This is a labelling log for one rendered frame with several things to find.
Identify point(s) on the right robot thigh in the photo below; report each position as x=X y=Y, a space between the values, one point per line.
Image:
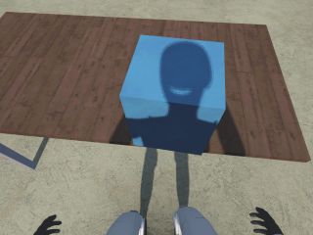
x=189 y=221

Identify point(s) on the robot right hand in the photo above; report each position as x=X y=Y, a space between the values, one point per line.
x=269 y=223

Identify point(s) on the robot thigh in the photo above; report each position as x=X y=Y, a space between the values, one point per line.
x=128 y=223
x=189 y=221

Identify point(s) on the carton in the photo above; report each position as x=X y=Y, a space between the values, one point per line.
x=173 y=95

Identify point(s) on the robot left hand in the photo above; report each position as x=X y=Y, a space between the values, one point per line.
x=48 y=222

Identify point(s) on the left robot thigh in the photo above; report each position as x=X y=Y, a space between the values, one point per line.
x=128 y=223

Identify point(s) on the table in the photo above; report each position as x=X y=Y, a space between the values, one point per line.
x=61 y=76

